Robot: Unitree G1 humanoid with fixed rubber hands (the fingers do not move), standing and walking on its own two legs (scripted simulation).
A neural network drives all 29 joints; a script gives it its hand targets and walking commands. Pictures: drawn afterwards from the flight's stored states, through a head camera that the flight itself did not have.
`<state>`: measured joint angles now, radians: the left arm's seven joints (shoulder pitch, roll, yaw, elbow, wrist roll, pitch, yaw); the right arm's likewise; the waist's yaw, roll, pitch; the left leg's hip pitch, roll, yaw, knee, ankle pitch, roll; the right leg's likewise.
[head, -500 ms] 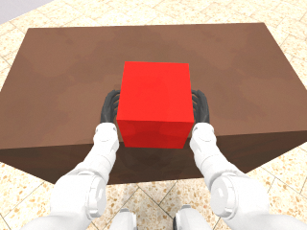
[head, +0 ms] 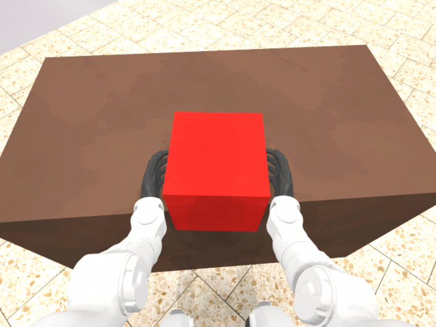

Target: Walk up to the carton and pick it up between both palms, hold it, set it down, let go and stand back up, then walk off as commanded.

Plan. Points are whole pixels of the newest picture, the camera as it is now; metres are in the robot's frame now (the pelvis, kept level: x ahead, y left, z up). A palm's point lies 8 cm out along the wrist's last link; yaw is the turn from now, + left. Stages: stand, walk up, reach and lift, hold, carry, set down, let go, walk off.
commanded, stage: reach and lift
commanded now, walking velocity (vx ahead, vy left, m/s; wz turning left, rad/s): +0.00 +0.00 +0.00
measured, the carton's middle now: (217, 174) +0.40 -0.01 +0.00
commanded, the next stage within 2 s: none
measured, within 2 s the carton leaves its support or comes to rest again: leaves its support in 1.00 s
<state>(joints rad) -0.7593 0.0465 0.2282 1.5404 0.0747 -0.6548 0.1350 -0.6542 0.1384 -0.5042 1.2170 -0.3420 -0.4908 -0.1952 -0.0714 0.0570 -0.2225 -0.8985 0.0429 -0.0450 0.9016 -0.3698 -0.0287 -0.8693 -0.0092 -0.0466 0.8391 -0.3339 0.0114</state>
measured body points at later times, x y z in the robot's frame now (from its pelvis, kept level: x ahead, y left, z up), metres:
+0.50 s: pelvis +0.00 +0.00 +0.00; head +0.08 +0.00 +0.44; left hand +0.40 +0.12 -0.01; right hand +0.37 -0.14 -0.01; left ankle +0.02 +0.13 -0.69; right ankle +0.03 -0.13 -0.69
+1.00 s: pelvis +0.01 +0.01 +0.00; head +0.07 +0.02 +0.44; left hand +0.41 +0.12 -0.01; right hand +0.37 -0.14 +0.00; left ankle +0.02 +0.13 -0.69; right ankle +0.03 -0.13 -0.69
